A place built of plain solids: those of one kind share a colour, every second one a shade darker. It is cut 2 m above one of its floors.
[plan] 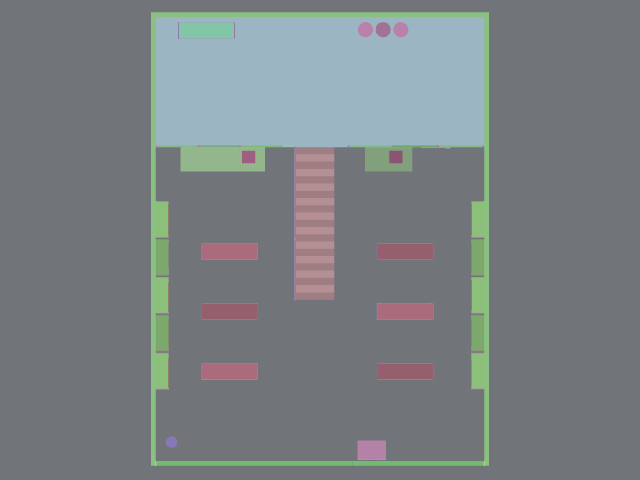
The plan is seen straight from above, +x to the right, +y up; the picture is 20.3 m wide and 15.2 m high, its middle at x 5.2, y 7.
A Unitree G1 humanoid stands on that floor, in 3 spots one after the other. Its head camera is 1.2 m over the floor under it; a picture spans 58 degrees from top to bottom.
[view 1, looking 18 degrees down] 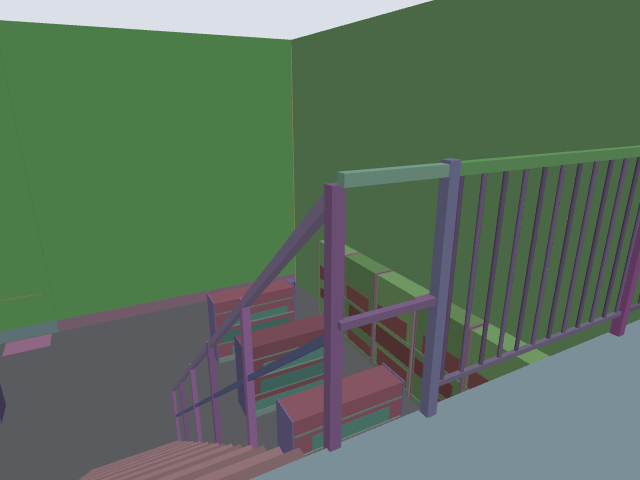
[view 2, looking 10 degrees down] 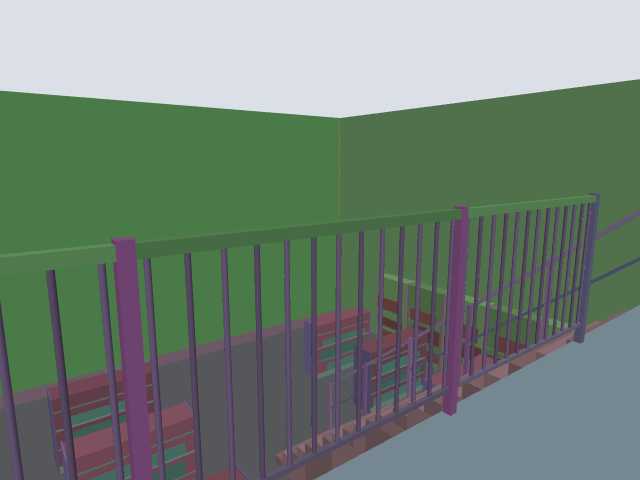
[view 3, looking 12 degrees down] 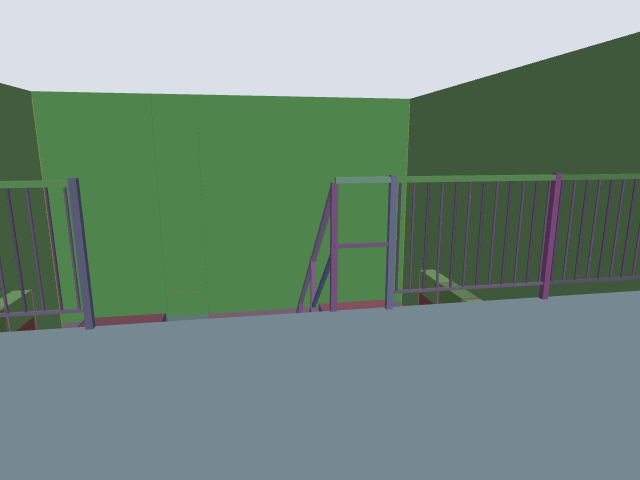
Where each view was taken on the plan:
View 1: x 5.04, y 11.04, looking -118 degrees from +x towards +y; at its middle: wall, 11.29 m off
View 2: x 9.20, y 11.14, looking -127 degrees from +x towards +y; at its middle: window_wall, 14.17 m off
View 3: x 5.04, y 12.96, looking -100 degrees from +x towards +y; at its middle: stair_guard_rail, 3.75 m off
